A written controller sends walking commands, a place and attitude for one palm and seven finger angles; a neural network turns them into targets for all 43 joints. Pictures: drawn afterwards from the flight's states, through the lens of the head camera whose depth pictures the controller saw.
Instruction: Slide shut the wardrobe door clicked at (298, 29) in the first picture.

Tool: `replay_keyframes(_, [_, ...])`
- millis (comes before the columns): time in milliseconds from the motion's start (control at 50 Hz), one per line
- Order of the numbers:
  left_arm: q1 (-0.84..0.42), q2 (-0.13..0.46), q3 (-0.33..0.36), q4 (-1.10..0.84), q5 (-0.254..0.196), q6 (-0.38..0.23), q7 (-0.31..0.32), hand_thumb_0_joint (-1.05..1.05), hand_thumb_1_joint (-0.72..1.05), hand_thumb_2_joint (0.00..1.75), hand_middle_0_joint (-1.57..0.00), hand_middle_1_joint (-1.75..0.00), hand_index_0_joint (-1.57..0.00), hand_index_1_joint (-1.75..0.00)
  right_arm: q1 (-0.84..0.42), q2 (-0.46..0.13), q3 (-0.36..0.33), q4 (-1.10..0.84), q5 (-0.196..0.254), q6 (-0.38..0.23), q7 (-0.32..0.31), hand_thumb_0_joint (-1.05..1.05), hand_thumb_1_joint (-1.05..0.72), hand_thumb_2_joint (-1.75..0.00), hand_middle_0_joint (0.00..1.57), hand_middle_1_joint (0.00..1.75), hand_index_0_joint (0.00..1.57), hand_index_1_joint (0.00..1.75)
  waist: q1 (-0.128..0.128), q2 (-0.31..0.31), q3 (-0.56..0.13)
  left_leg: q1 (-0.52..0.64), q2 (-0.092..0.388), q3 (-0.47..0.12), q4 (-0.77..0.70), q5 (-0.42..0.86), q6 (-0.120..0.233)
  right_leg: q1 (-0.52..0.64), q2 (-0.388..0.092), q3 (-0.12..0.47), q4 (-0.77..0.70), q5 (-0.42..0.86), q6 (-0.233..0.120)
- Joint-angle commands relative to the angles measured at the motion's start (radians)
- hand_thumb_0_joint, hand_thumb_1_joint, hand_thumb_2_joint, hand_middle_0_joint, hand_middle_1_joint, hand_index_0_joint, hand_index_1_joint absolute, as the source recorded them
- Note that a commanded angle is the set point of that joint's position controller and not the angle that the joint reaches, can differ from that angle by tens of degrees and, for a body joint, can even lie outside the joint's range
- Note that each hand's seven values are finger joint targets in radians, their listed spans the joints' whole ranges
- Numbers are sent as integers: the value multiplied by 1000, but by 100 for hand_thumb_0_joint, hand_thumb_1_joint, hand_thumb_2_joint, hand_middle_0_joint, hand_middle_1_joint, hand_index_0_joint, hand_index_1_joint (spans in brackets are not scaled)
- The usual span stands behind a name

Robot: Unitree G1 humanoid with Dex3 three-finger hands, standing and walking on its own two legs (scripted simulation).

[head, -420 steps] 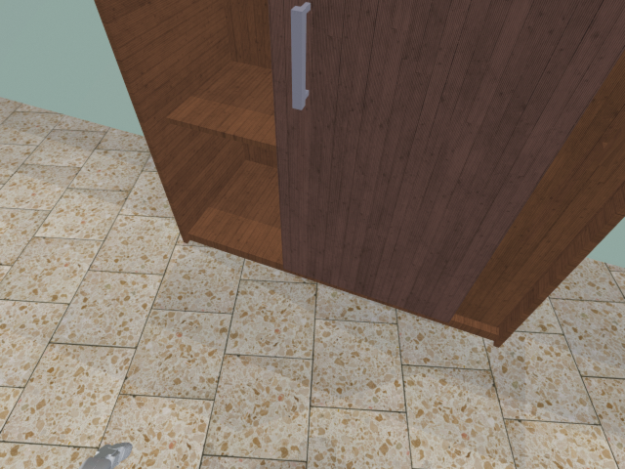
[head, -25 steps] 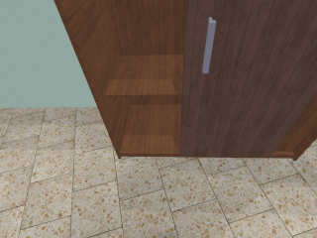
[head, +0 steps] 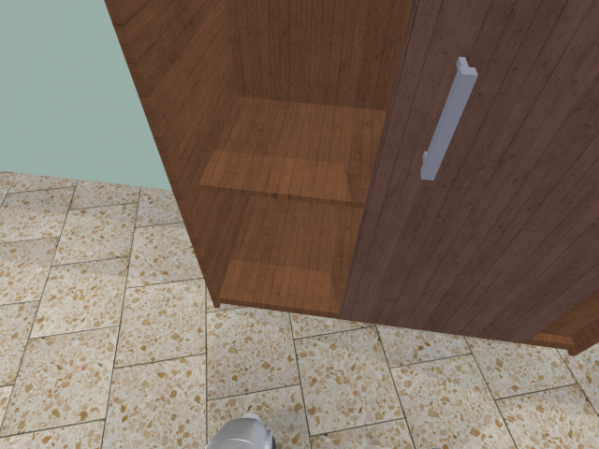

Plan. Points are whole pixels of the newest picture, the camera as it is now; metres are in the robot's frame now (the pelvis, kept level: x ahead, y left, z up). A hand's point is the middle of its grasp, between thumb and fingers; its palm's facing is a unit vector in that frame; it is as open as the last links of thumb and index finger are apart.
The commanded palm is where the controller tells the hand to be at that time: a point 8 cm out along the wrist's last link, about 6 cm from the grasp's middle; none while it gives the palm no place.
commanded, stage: take the last steps up to it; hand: right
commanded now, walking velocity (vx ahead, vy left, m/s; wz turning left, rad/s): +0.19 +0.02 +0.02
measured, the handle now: (443, 122) +0.60 -0.16 +0.13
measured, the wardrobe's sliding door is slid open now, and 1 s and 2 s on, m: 0.44 0.44 0.44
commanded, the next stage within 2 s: come to a stop and stand still in 0.08 s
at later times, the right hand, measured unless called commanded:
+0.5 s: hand out of the picture +0.13 -0.19 -0.18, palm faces +0.08 +0.98 -0.19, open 7.3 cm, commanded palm none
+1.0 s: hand out of the picture +0.10 -0.14 -0.14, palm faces -0.01 +0.97 -0.23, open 7.4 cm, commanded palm none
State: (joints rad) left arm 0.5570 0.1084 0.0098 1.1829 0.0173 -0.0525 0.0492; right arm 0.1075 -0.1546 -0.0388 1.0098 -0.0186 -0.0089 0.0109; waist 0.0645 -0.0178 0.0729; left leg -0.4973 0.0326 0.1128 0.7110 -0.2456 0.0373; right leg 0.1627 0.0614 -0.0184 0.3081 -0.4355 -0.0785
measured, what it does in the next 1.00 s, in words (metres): steps on the spot: left foot, then right foot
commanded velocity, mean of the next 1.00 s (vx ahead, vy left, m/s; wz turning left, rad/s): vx -0.04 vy -0.01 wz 0.00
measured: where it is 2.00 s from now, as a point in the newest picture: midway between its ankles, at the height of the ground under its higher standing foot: outside the picture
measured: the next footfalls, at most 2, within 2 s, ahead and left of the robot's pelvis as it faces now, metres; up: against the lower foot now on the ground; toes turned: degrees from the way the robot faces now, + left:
left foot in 0.04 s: +0.16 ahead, +0.11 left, +0.00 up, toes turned +6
right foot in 0.42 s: +0.23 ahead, -0.12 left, +0.00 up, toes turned -2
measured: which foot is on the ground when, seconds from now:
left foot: up 0.00-0.02, down 0.04-0.44, up 0.46-0.78, down 0.80-1.00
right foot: down 0.00-0.06, up 0.08-0.40, down 0.42-0.84, up 0.86-1.00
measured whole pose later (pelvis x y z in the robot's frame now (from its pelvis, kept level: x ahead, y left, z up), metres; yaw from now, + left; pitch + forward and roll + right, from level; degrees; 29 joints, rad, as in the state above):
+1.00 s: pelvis +0.08 +0.03 +0.02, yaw +4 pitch +0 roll -2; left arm 0.27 0.21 0.06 1.07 0.02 0.04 0.00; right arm 0.31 -0.13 -0.02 1.07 -0.03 0.00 -0.02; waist -0.01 -0.03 -0.01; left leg -0.13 0.03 0.02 0.42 -0.28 0.01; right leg -0.35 -0.02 -0.02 0.69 -0.31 0.02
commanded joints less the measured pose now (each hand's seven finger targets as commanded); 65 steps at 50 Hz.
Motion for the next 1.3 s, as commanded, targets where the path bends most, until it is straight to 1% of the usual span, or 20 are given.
replay_keyframes(0, [-10, 168, 42, -51, -21, -22, -2, 0, 90, 90, -20, -30, -20, -30, 354, -141, -36, 39, -4, -52, -20, 0, -90, -90, 20, 30, 20, 30, -207, -8, -136, 576, 35, -69, -171, 236, 82, -360, -203, 48, 518, 1017, 27])
replay_keyframes(20, [20, 112, 40, -70, -30, -27, -10, 0, 90, 90, -20, -30, -20, -30, 451, -217, -57, 64, -5, -60, -31, 0, -90, -90, 20, 30, 20, 30, -215, 179, -225, 755, 322, -453, -234, 463, 206, -593, -42, -12, 837, 252, 55])
replay_keyframes(40, [24, 117, 43, -79, -29, -22, -8, 0, 90, 90, -20, -30, -20, -30, 445, -251, -59, 64, 13, -56, -30, 0, -90, -90, 20, 30, 20, 30, -175, 151, -254, 680, 452, -633, -348, 481, 294, -630, -18, 27, 1065, -143, 41])
replay_keyframes(100, [-83, 63, 44, -105, -5, 15, -29, 0, 90, 90, -20, -30, -20, -30, 182, -131, -33, -4, 13, -50, -36, 0, -90, -90, 20, 30, 20, 30, -76, 47, 48, 199, 326, -433, -512, -13, 200, -653, -143, 74, 1029, 42, 26])
replay_keyframes(180, [-45, 28, 33, -97, 5, 48, -35, 0, 90, 90, -20, -30, -20, -30, 126, -68, -8, -12, 1, -61, -43, 0, -90, -90, 20, 30, 20, 30, -2, 56, 17, 59, 220, -169, -523, 206, 135, -532, -160, 17, 780, 98, 72])
replay_keyframes(360, [-229, 86, 45, -161, -7, 67, -21, 0, 90, 90, -20, -30, -20, -30, 185, -144, -32, -1, 0, -2, -54, 0, -90, -90, 20, 30, 20, 30, -54, 164, -62, 242, 187, -143, -257, 542, 97, -412, -99, -21, 275, 277, 117])
replay_keyframes(420, [-228, 199, 62, -184, 0, 53, -14, 0, 90, 90, -20, -30, -20, -30, 225, -77, -21, -25, 12, 20, -59, 0, -90, -90, 20, 30, 20, 30, -61, -118, -92, 133, 19, -50, -56, 45, -31, -280, -362, 203, 131, 995, -13])
replay_keyframes(460, [-262, 234, 66, -193, 6, 56, 2, 0, 90, 90, -20, -30, -20, -30, 238, -78, -19, -22, 12, 34, -62, 0, -90, -90, 20, 30, 20, 30, -62, -191, -118, 137, -32, -102, 257, -390, -47, -345, -455, 284, 42, 1030, -132])
replay_keyframes(560, [-367, 216, 73, -237, 6, 64, 9, 0, 90, 90, -20, -30, -20, -30, 235, -105, -38, -24, 1, 50, -47, 0, -90, -90, 20, 30, 20, 30, -70, -115, -192, 33, -22, -154, 436, -261, -72, -262, -377, 153, 88, 875, -124])
replay_keyframes(720, [-371, 234, 90, -226, 12, 79, -17, 0, 90, 90, -20, -30, -20, -30, 250, -71, -23, -25, 4, 45, -29, 0, -90, -90, 20, 30, 20, 30, -59, -174, -189, 260, -20, -58, -89, -215, -51, -359, -318, 175, -7, 222, -61])
replay_keyframes(760, [-379, 192, 86, -221, 3, 88, -27, 0, 90, 90, -20, -30, -20, -30, 346, -89, -21, 23, -3, 34, -33, 0, -90, -90, 20, 30, 20, 30, -96, -70, -152, 435, -16, -42, -346, -55, -39, -508, -210, 90, 40, -16, 29])
replay_keyframes(780, [-375, 126, 71, -224, -8, 93, -33, 0, 90, 90, -20, -30, -20, -30, 332, -144, -21, 22, -13, 20, -37, 0, -90, -90, 20, 30, 20, 30, -88, 103, -105, 401, 126, -250, -481, -223, 11, -599, -123, 29, 192, -46, 84])
replay_keyframes(820, [-429, 126, 61, -253, 1, 95, -47, 0, 90, 90, -20, -30, -20, -30, 179, -212, -20, -35, -10, 18, -43, 0, -90, -90, 20, 30, 20, 30, -79, 193, 47, 75, 320, -454, -653, -508, 114, -554, -99, 17, 385, -10, 102])
replay_keyframes(920, [-305, 121, 49, -165, 2, 71, -52, 0, 90, 90, -20, -30, -20, -30, 142, -163, -18, -19, -3, -14, -41, 0, -90, -90, 20, 30, 20, 30, -56, 157, 71, 217, 197, -262, -517, -48, 74, -555, -93, 8, 410, 132, 96])
replay_keyframes(1040, [-291, 122, 35, -158, -5, 57, -32, 0, 90, 90, -20, -30, -20, -30, 241, -157, -22, 40, 0, -18, -53, 0, -90, -90, 20, 30, 20, 30, -93, 173, -28, 395, 235, -259, -368, 396, 95, -471, -91, -3, 201, 108, 107])
replay_keyframes(1120, [-199, 159, 30, -98, -3, 26, -13, 0, 90, 90, -20, -30, -20, -30, 242, -87, -9, 58, 14, -10, -56, 0, -90, -90, 20, 30, 20, 30, -89, -3, -157, 331, 90, -142, -247, 302, -2, -201, -193, 77, 131, 697, 51])
replay_keyframes(1140, [-282, 185, 29, -186, -6, 15, -25, 0, 90, 90, -20, -30, -20, -30, 319, -100, -4, 81, -3, -51, -99, 0, -90, -90, 20, 30, 20, 30, -103, 139, -42, 326, 122, -209, -303, 642, -16, -395, -195, 13, 350, 614, 73])
replay_keyframes(1160, [-248, 129, 17, -213, -4, 33, -33, 0, 90, 90, -20, -30, -20, -30, 289, -159, -9, 29, 0, -56, -86, 0, -90, -90, 20, 30, 20, 30, -77, 126, -98, 371, 224, -297, -329, 539, 26, -470, -124, 16, 335, 106, 67])
replay_keyframes(1180, [-275, 112, 14, -208, 6, 44, -36, 0, 90, 90, -20, -30, -20, -30, 224, -197, -9, 15, -5, -56, -73, 0, -90, -90, 20, 30, 20, 30, -62, 15, -72, 359, 249, -298, -311, 540, 52, -467, -101, -7, 319, 58, 66])
replay_keyframes(1280, [-202, 179, 6, -190, 0, 12, -16, 0, 90, 90, -20, -30, -20, -30, 245, -86, 21, 30, 4, -20, -66, 0, -90, -90, 20, 30, 20, 30, -72, -190, -134, 300, 4, -72, -131, -79, -16, -340, -237, 142, 149, 716, -14])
